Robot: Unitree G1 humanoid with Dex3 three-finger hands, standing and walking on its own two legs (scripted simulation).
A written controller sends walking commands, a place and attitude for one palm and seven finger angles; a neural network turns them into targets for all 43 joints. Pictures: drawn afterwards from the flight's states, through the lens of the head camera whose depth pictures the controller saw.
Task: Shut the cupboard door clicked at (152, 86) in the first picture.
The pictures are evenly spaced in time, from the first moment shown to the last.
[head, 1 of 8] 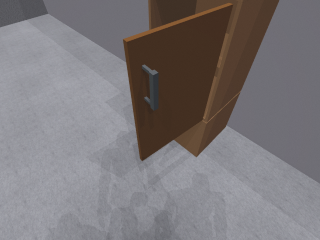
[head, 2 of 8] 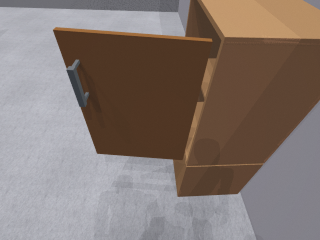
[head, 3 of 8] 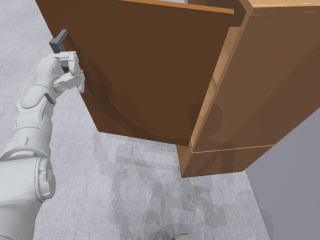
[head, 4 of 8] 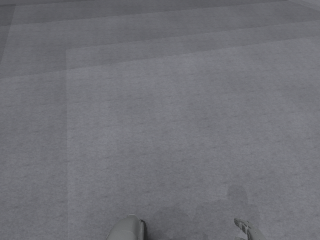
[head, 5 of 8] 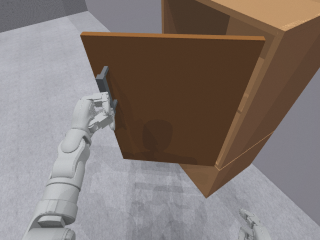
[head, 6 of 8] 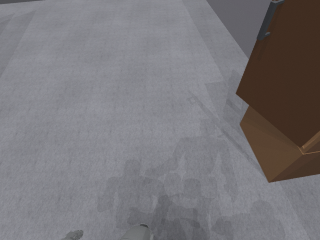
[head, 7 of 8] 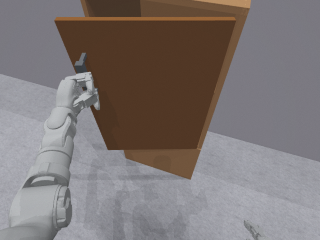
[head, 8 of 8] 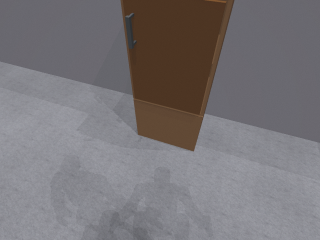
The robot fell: no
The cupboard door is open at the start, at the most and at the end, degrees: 83 83 0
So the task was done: yes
